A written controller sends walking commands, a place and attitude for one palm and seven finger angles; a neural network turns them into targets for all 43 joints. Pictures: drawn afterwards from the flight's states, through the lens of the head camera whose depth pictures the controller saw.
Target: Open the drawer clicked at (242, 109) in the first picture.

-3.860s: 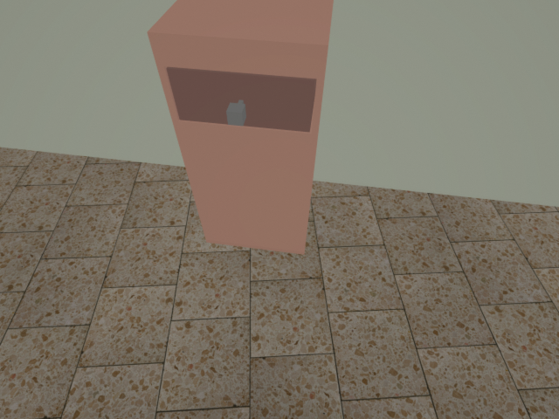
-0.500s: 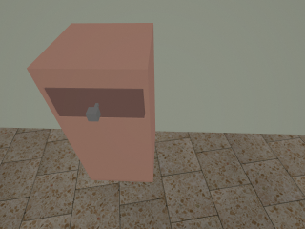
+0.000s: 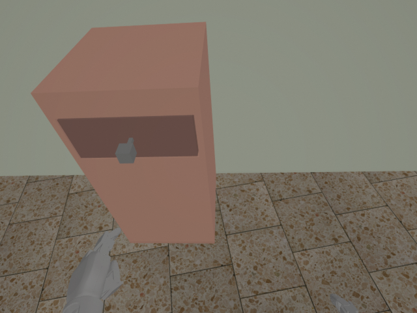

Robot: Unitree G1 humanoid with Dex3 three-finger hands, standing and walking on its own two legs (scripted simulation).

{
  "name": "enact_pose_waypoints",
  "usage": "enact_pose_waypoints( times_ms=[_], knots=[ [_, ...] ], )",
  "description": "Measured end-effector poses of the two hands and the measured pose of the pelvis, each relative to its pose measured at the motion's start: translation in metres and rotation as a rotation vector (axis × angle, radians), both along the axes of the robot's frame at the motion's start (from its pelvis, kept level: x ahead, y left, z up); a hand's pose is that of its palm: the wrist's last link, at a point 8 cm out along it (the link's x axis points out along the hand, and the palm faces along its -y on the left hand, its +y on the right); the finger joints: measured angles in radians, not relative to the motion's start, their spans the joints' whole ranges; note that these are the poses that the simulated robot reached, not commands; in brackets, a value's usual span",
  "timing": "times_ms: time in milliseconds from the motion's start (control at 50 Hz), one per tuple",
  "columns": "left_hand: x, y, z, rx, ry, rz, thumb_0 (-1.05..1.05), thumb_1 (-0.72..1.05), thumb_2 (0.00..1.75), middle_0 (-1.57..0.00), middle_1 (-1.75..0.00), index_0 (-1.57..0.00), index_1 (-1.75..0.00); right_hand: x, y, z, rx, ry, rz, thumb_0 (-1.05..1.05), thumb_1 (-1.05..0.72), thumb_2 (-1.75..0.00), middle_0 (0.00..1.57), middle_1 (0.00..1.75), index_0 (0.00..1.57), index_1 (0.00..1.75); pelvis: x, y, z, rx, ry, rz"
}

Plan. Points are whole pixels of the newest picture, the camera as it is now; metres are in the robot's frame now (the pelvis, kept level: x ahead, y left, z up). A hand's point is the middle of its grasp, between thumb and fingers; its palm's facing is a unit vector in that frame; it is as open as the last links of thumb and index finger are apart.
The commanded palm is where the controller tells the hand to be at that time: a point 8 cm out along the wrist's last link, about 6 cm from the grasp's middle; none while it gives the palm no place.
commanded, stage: raise the hand with hooked fingers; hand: left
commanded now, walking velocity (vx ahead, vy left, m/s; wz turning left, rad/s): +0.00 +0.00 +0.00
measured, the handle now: (128, 148) +0.56 +0.27 -0.03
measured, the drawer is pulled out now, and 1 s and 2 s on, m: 0.00 0.00 0.00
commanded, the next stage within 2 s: move the hooked fingers above the handle in 1.68 s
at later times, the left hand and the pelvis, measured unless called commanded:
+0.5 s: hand (110, 259) +0.22 +0.21 +0.01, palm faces +0.14 -0.04 -0.99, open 10.3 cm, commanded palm +0.18 +0.21 +0.04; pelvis -0.01 -0.04 -0.03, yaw +1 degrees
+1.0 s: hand (99, 222) +0.28 +0.23 +0.05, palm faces +0.12 -0.08 -0.99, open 13.2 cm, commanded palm +0.25 +0.23 +0.10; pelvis -0.01 -0.01 +0.00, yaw -1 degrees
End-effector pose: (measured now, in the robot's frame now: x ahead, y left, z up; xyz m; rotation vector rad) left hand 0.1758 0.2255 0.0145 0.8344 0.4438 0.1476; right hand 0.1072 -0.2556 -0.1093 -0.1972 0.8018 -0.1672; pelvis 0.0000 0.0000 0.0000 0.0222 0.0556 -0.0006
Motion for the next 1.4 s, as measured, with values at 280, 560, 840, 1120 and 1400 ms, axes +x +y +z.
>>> enact_pose_waypoints(
  times_ms=[280, 560, 840, 1120, 1400],
  knots=[
    [-0.060, -0.037, -0.028, 0.500, -0.003, -0.264, 0.00, 0.52, 0.73, -0.24, -0.55, -0.24, -0.55, 0.154, 0.005, 0.053, -0.039, -0.179, 0.282, 0.01, -0.90, -0.90, 0.19, 0.30, 0.20, 0.30, -0.004, -0.034, -0.022, 0.019, 0.109, -0.022],
    [0.035, -0.025, 0.046, 0.650, -0.222, -0.211, 0.00, 0.19, 0.59, -0.27, -0.76, -0.27, -0.76, 0.093, 0.034, -0.013, 0.162, 0.031, 0.211, 0.01, -0.90, -0.90, 0.20, 0.30, 0.20, 0.30, -0.003, -0.040, -0.023, 0.016, 0.099, -0.007],
    [0.043, -0.009, 0.065, 0.654, -0.277, -0.302, 0.00, -0.14, 0.45, -0.30, -0.97, -0.29, -0.97, 0.040, -0.024, -0.006, -0.020, 0.150, 0.047, 0.01, -0.90, -0.90, 0.19, 0.30, 0.20, 0.30, -0.004, -0.021, -0.009, -0.004, 0.063, -0.020],
    [0.084, 0.006, 0.105, 0.652, -0.270, -0.280, 0.00, -0.42, 0.32, -0.32, -1.16, -0.31, -1.16, 0.089, 0.045, 0.029, 0.079, -0.032, 0.116, 0.01, -0.90, -0.90, 0.19, 0.30, 0.20, 0.30, -0.005, 0.002, 0.003, -0.013, -0.013, -0.023],
    [0.114, 0.030, 0.131, 0.659, -0.236, -0.324, 0.00, -0.48, 0.30, -0.32, -1.20, -0.32, -1.20, 0.075, 0.063, 0.020, 0.082, 0.076, 0.150, 0.01, -0.90, -0.90, 0.20, 0.30, 0.20, 0.30, 0.000, 0.014, 0.010, -0.027, -0.024, -0.005]
  ],
)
